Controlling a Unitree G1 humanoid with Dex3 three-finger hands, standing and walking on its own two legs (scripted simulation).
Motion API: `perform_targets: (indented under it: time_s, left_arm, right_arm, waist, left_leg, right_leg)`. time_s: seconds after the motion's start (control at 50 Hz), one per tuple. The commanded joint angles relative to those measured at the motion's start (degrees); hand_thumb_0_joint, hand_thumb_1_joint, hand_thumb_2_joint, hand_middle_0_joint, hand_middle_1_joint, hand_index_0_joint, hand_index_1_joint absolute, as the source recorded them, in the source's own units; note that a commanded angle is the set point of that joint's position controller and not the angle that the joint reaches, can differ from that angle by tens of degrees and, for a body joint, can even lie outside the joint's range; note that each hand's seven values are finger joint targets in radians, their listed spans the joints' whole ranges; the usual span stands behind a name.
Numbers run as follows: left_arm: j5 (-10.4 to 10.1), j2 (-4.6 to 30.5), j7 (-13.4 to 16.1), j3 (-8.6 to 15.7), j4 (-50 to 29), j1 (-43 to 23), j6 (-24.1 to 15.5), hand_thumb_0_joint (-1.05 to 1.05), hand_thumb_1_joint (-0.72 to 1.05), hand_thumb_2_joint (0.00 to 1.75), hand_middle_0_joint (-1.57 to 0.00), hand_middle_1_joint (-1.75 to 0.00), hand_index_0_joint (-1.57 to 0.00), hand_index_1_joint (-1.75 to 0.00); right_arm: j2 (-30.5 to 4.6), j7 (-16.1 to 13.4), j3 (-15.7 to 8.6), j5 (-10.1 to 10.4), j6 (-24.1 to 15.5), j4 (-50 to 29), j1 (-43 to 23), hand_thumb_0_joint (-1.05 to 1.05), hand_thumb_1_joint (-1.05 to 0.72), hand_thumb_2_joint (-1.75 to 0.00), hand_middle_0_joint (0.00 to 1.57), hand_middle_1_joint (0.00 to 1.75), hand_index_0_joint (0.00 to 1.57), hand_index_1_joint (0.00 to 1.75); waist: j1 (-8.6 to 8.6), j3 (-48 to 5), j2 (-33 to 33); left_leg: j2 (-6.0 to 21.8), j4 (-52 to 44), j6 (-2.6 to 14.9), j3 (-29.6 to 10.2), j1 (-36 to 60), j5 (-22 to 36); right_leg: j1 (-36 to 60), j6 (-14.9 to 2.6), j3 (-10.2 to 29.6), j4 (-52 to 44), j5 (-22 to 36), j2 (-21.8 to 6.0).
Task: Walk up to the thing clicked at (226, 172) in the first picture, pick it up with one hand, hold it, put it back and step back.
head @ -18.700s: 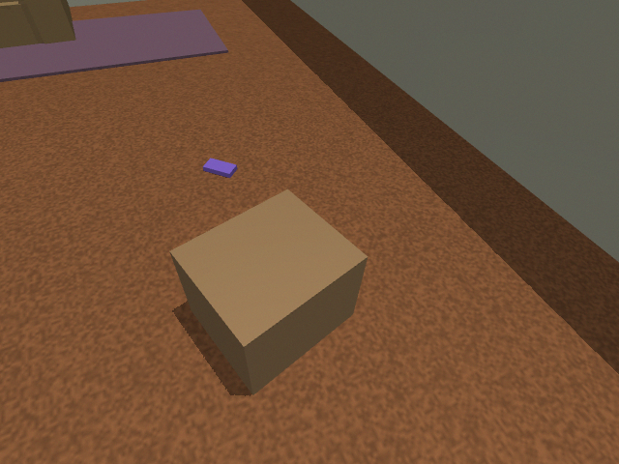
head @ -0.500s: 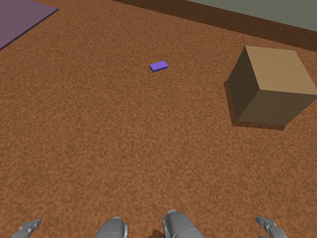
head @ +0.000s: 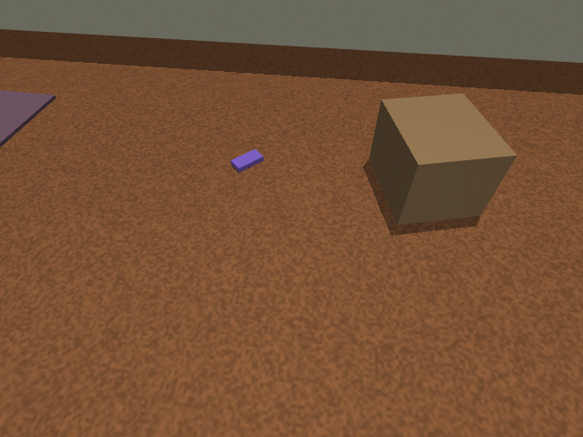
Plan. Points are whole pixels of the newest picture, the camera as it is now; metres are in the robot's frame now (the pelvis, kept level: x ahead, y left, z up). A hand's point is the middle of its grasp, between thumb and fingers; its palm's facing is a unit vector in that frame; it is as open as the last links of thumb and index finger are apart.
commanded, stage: walk up
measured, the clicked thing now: (247, 160) +1.50 +0.21 -0.73
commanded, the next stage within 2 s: stand in 0.80 s
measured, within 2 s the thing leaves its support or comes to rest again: neither
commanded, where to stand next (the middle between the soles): +0.10 +0.02 m, yaw +0 degrees
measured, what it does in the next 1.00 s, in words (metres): stands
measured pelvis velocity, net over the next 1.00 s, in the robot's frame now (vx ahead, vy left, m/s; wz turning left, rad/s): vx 0.01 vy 0.02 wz -0.09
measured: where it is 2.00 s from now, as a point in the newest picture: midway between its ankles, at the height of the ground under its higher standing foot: outside the picture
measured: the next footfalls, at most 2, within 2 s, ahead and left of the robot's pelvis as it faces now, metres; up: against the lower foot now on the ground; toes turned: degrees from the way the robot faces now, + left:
none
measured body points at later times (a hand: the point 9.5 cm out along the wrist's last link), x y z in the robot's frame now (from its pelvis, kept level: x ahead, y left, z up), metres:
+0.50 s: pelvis +0.02 +0.00 +0.02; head +0.04 +0.00 +0.46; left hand +0.14 +0.31 -0.10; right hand +0.07 -0.32 -0.11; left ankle +0.05 +0.15 -0.71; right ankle +0.00 -0.13 -0.71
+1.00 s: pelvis +0.01 +0.02 +0.03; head +0.03 +0.01 +0.48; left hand +0.15 +0.30 -0.10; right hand +0.07 -0.30 -0.10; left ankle +0.05 +0.15 -0.71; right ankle +0.00 -0.13 -0.71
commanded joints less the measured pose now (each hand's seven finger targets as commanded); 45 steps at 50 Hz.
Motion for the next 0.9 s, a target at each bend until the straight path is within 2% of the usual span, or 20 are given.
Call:
perform_targets:
  time_s: [0.0,0.02,0.04,0.06,0.1,0.12,0.14,0.16,0.2,0.22,0.24,0.26,0.28,0.32,0.38,0.44,0.58,0.76,0.78,0.88]
  left_arm:
    - [-1.27,9.24,0.82,1.82,-4.36,-4.06,-1.07,0.00,0.90,0.90,-0.20,-0.30,-0.20,-0.30]
    - [-1.14,11.61,1.26,2.51,-2.49,-1.40,-0.99,0.00,0.90,0.90,-0.20,-0.30,-0.20,-0.30]
    - [-0.66,12.26,1.28,2.74,-0.70,0.66,-1.18,0.00,0.90,0.90,-0.20,-0.30,-0.20,-0.30]
    - [-0.35,12.17,1.08,2.82,0.05,1.02,-1.59,0.00,0.90,0.90,-0.20,-0.30,-0.20,-0.30]
    - [0.10,14.11,0.69,3.48,0.73,-0.42,-2.10,0.00,0.90,0.90,-0.20,-0.30,-0.20,-0.30]
    - [-0.03,16.68,0.66,4.01,0.84,-1.69,-1.99,0.00,0.90,0.90,-0.20,-0.30,-0.20,-0.30]
    - [-0.15,17.34,0.64,3.97,0.53,-4.27,-1.78,0.00,0.90,0.90,-0.20,-0.30,-0.20,-0.30]
    - [-0.23,16.76,0.72,3.59,0.08,-7.12,-1.61,0.00,0.90,0.90,-0.20,-0.30,-0.20,-0.30]
    - [-0.68,12.71,0.75,2.40,-0.50,-11.90,-1.42,0.00,0.90,0.90,-0.20,-0.30,-0.20,-0.30]
    - [-1.07,10.45,0.72,1.84,-0.03,-10.70,-1.43,0.00,0.90,0.90,-0.20,-0.30,-0.20,-0.30]
    - [-1.19,10.40,0.83,1.77,1.33,-7.94,-1.37,0.00,0.90,0.90,-0.20,-0.30,-0.20,-0.30]
    - [-1.10,10.94,0.92,1.84,2.70,-5.43,-1.29,0.00,0.90,0.90,-0.20,-0.30,-0.20,-0.30]
    - [-0.93,10.80,1.01,1.84,4.00,-3.98,-1.59,0.00,0.90,0.90,-0.20,-0.30,-0.20,-0.30]
    - [-0.83,12.02,1.14,2.10,4.90,-4.97,-2.29,0.00,0.90,0.90,-0.20,-0.30,-0.20,-0.30]
    - [-1.47,13.10,1.15,1.87,4.62,-9.26,-1.98,0.00,0.90,0.90,-0.20,-0.30,-0.20,-0.30]
    - [-1.57,11.57,1.27,1.34,5.53,-9.71,-1.58,0.00,0.90,0.90,-0.20,-0.30,-0.20,-0.30]
    - [-0.79,12.59,1.10,1.18,6.68,-14.00,-0.91,0.00,0.90,0.90,-0.20,-0.30,-0.20,-0.30]
    - [-0.89,11.17,0.74,0.81,8.60,-14.94,-0.56,0.00,0.90,0.90,-0.20,-0.30,-0.20,-0.30]
    - [-0.91,10.06,0.47,0.35,8.78,-15.54,-0.24,0.00,0.90,0.90,-0.20,-0.30,-0.20,-0.30]
    - [-1.01,10.02,0.39,0.35,9.60,-15.61,0.26,0.00,0.90,0.90,-0.20,-0.30,-0.20,-0.30]
  right_arm:
    - [-14.75,-0.84,-4.04,-0.38,-2.51,-2.65,1.08,0.00,-0.90,-0.90,0.20,0.30,0.20,0.30]
    - [-16.66,-0.46,-4.22,0.10,-2.20,-2.77,-1.94,0.00,-0.90,-0.90,0.20,0.30,0.20,0.30]
    - [-15.84,-0.26,-4.04,-0.05,-1.80,-2.96,-4.69,0.00,-0.90,-0.90,0.20,0.30,0.20,0.30]
    - [-14.19,-0.19,-3.12,-0.26,-1.34,-2.82,-6.26,0.00,-0.90,-0.90,0.20,0.30,0.20,0.30]
    - [-10.43,0.06,-2.03,-0.03,-0.79,-2.87,-6.99,0.00,-0.90,-0.90,0.20,0.30,0.20,0.30]
    - [-9.79,-0.05,-1.87,-0.25,-0.79,-2.31,-7.09,0.00,-0.90,-0.90,0.20,0.30,0.20,0.30]
    - [-10.41,-0.04,-2.20,-0.25,-0.76,-1.07,-5.67,0.00,-0.90,-0.90,0.20,0.30,0.20,0.30]
    - [-10.28,0.04,-2.28,-0.07,-1.07,0.22,-3.94,0.00,-0.90,-0.90,0.20,0.30,0.20,0.30]
    - [-10.28,-0.13,-2.41,0.22,-1.95,2.70,0.13,0.00,-0.90,-0.90,0.20,0.30,0.20,0.30]
    - [-11.60,-0.25,-2.55,0.19,-2.47,2.82,-0.52,0.00,-0.90,-0.90,0.20,0.30,0.20,0.30]
    - [-12.73,-0.32,-2.57,0.19,-2.52,2.34,-2.47,0.00,-0.90,-0.90,0.20,0.30,0.20,0.30]
    - [-13.50,-0.26,-2.49,0.26,-2.45,1.78,-5.40,0.00,-0.90,-0.90,0.20,0.30,0.20,0.30]
    - [-12.76,-0.22,-2.18,0.25,-2.19,1.90,-7.46,0.00,-0.90,-0.90,0.20,0.30,0.20,0.30]
    - [-9.81,-0.43,-1.30,0.81,-1.89,2.28,-8.13,0.00,-0.90,-0.90,0.20,0.30,0.20,0.30]
    - [-9.63,-0.85,-1.52,0.89,-2.00,4.45,-5.62,0.00,-0.90,-0.90,0.20,0.30,0.20,0.30]
    - [-10.41,-0.72,-2.00,1.09,-1.63,5.34,-6.96,0.00,-0.90,-0.90,0.20,0.30,0.20,0.30]
    - [-9.39,-0.40,-1.58,0.86,-0.35,6.90,-9.41,0.00,-0.90,-0.90,0.20,0.30,0.20,0.30]
    - [-10.20,-0.30,-1.69,0.68,-0.74,8.70,-11.96,0.00,-0.90,-0.90,0.20,0.30,0.20,0.30]
    - [-9.74,-0.63,-1.56,0.73,-0.78,8.06,-13.69,0.00,-0.90,-0.90,0.20,0.30,0.20,0.30]
    - [-8.96,-0.91,-1.41,0.85,-0.99,9.28,-13.78,0.00,-0.90,-0.90,0.20,0.30,0.20,0.30]
  waist:
    - [-1.30,-5.87,1.79]
    - [0.48,-5.99,4.11]
    - [2.12,-4.06,3.08]
    - [2.77,-2.95,2.74]
    - [2.14,0.49,-3.43]
    - [1.41,1.23,-6.85]
    - [0.37,2.45,-5.62]
    - [-1.07,2.57,-3.83]
    - [-3.33,0.20,-0.54]
    - [-2.08,-2.45,2.89]
    - [-0.29,-4.43,3.04]
    - [1.55,-4.54,1.86]
    - [2.73,-4.80,1.39]
    - [2.01,-6.64,-0.65]
    - [-0.50,-8.07,-1.08]
    - [0.06,-9.41,-0.50]
    - [-1.03,-4.87,-4.90]
    - [-0.39,-5.29,-2.72]
    - [-0.21,-5.34,-4.08]
    - [-0.40,-8.32,-3.17]
  left_leg:
    - [11.70,-18.58,7.82,-18.58,10.35,-3.49]
    - [16.74,-20.28,12.71,-22.19,5.45,-11.26]
    - [16.21,-19.72,12.26,-20.60,0.35,-14.03]
    - [12.16,-17.70,9.25,-14.60,-2.76,-15.53]
    - [1.84,-6.58,2.68,-4.16,-7.81,-11.53]
    - [-0.88,-0.74,1.33,-0.35,-7.04,-10.23]
    - [-0.94,0.64,1.29,-0.44,-4.07,-9.61]
    - [-0.68,-2.49,1.63,-1.12,0.41,-6.61]
    - [2.31,-14.16,2.93,-5.12,7.51,-0.45]
    - [6.64,-19.37,5.16,-12.33,8.18,0.90]
    - [10.68,-21.48,8.11,-17.80,8.07,0.98]
    - [12.14,-19.82,9.85,-17.54,6.80,2.18]
    - [10.67,-17.31,8.59,-14.35,5.56,6.29]
    - [4.33,-10.48,4.00,-5.28,4.22,18.01]
    - [2.16,-9.72,2.31,-1.95,10.31,19.08]
    - [3.86,-10.29,4.08,-2.93,13.45,22.72]
    - [2.02,-12.27,3.14,-1.70,11.68,5.17]
    - [3.87,-18.06,3.20,-3.11,13.42,6.32]
    - [3.60,-18.88,1.91,-4.04,13.00,12.44]
    - [3.70,-20.50,1.01,-3.07,18.35,17.45]
  right_leg:
    - [-9.86,-2.20,2.28,-0.99,4.14,-0.18]
    - [-5.17,-1.84,-1.84,2.74,-6.08,0.34]
    - [-0.95,-1.94,-1.00,0.39,-6.41,-1.29]
    - [2.55,-2.61,0.95,-7.47,-5.89,-1.42]
    - [2.02,-6.07,15.64,-17.47,-4.85,-6.80]
    - [-1.63,-8.22,23.36,-21.79,-10.71,-11.66]
    - [-5.44,-9.65,25.27,-23.22,-14.53,-13.84]
    - [-8.32,-9.39,21.85,-21.20,-11.20,-12.86]
    - [-8.71,-4.92,9.83,-13.89,4.44,-6.51]
    - [-6.24,-2.51,3.68,-7.78,11.04,-1.94]
    - [-4.47,-1.20,0.57,-4.38,8.02,-0.27]
    - [-1.81,-0.92,-0.79,-5.45,3.46,-0.46]
    - [1.67,-1.23,0.36,-9.36,5.43,-1.60]
    - [8.02,-3.14,7.17,-13.83,21.36,-5.17]
    - [4.37,-4.52,9.91,-11.55,31.09,-7.88]
    - [4.23,-3.28,6.04,-11.54,29.05,-5.40]
    - [-0.23,-4.23,10.72,-17.15,15.16,-6.93]
    - [2.64,-2.41,7.60,-17.62,17.77,-4.50]
    - [4.48,-1.57,7.78,-20.57,23.09,-6.64]
    - [6.80,-1.02,6.77,-22.17,26.88,-6.85]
